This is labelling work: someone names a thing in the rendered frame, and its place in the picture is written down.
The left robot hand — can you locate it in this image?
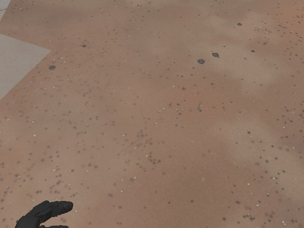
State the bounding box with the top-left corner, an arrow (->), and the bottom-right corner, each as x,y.
14,200 -> 73,228

